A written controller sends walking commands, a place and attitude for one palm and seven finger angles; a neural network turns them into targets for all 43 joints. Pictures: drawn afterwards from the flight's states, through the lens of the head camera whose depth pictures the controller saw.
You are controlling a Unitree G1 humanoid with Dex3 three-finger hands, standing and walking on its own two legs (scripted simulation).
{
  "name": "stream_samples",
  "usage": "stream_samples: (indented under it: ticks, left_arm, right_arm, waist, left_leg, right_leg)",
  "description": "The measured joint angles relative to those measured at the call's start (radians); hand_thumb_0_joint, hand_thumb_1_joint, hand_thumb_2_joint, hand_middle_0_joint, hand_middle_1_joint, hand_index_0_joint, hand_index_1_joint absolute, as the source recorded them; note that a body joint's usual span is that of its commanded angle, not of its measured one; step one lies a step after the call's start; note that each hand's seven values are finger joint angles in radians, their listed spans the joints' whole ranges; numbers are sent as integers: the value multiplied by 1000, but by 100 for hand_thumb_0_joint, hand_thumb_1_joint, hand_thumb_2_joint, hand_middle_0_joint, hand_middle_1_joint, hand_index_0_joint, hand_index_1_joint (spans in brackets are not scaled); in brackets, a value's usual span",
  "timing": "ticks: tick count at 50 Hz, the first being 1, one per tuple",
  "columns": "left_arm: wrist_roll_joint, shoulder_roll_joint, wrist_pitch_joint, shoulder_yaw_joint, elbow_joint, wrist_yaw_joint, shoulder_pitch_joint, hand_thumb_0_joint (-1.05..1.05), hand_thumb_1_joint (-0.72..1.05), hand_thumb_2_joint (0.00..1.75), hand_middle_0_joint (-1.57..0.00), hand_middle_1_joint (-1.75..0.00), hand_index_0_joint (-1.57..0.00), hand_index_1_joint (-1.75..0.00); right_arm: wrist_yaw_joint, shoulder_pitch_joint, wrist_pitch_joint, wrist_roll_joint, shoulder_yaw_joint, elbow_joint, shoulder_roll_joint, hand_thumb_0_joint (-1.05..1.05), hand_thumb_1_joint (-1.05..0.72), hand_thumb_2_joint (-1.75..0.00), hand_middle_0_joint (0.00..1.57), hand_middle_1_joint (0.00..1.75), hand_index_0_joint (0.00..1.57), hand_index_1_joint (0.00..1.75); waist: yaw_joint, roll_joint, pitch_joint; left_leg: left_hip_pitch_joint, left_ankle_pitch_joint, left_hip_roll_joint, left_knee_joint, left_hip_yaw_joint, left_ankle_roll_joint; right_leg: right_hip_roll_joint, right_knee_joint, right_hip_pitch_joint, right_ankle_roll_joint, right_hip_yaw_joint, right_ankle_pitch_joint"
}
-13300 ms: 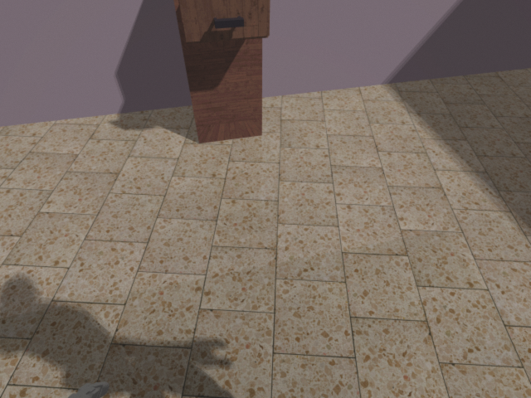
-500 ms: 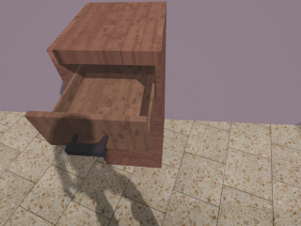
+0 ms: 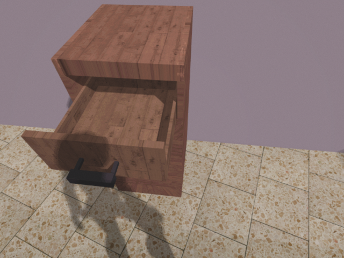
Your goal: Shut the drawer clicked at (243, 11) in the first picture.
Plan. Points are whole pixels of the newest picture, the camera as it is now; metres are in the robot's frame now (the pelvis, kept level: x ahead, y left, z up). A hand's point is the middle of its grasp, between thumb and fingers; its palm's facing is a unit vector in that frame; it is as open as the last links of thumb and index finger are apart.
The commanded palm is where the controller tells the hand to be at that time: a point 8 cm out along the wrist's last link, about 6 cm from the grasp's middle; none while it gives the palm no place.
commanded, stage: come to a stop and stand still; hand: left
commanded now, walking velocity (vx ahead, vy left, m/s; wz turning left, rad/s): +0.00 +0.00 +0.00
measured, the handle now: (95, 170) +0.32 +0.22 +0.01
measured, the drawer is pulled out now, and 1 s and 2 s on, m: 0.25 0.25 0.24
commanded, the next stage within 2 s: look again from close up in 0.10 s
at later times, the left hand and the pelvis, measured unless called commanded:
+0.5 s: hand out of the picture -0.01 +0.17 -0.17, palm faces +0.04 -0.98 -0.21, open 7.3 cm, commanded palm none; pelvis +0.00 +0.00 +0.00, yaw +0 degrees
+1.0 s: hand out of the picture +0.13 +0.21 -0.06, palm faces +0.26 -0.95 -0.19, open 7.0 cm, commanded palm +0.08 +0.23 -0.05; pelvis -0.01 +0.02 -0.01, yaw +3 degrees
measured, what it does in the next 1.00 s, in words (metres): stands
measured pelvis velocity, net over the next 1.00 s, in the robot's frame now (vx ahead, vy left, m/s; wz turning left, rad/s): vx -0.01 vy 0.02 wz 0.05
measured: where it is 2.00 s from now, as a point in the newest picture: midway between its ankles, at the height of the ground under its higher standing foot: outside the picture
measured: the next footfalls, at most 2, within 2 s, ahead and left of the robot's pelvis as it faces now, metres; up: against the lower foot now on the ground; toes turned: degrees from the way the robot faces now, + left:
none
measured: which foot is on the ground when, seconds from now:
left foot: down 0.00-1.00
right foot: down 0.00-1.00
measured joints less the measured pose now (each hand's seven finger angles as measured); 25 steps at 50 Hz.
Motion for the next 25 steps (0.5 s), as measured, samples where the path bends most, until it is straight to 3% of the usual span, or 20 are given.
stream_samples:
  ticks: [25]
  left_arm:
    - [-1,-10,-1,4,6,1,19,1,92,90,-20,-30,-20,-30]
  right_arm:
    - [-2,36,-1,0,1,26,31,0,-91,-90,20,30,20,30]
  waist:
    - [-1,-9,4]
  left_leg:
    - [5,7,-1,-8,-1,4]
  right_leg:
    - [-1,-20,12,3,-1,13]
